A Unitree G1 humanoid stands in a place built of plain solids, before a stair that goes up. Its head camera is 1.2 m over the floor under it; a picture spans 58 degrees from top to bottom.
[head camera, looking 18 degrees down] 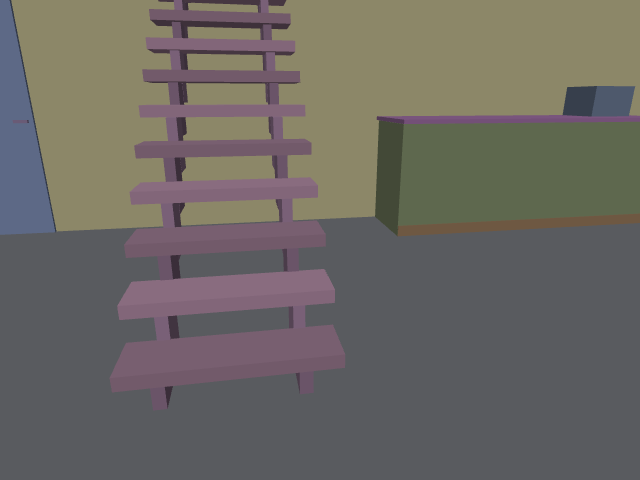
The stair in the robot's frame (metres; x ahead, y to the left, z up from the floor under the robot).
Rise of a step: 0.20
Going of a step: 0.22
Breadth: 0.92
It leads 10 degrees to the left of straight ahead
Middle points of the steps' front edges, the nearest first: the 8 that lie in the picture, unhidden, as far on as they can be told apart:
1.48 0.35 0.20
1.69 0.38 0.39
1.91 0.42 0.59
2.12 0.46 0.78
2.33 0.50 0.98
2.55 0.54 1.17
2.76 0.57 1.37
2.97 0.61 1.56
